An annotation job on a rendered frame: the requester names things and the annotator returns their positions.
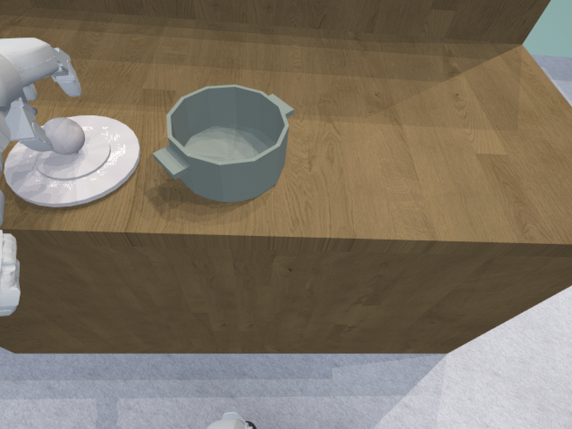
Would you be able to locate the left robot hand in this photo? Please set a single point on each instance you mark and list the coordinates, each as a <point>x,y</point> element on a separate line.
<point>35,60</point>

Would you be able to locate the table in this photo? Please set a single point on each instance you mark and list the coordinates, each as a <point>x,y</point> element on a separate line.
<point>426,196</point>

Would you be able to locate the robot left shin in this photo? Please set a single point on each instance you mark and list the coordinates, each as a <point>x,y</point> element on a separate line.
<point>232,415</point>

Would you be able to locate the pot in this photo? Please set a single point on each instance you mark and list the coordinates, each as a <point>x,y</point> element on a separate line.
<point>227,143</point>

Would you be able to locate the left robot upper arm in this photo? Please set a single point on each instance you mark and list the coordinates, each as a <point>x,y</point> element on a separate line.
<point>9,274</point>

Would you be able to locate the knob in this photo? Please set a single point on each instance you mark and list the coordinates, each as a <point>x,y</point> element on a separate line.
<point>66,135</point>

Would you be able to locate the left robot forearm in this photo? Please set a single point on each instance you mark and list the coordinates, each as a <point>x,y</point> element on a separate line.
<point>10,90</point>

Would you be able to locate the lid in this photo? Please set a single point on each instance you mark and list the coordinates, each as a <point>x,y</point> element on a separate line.
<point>108,158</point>

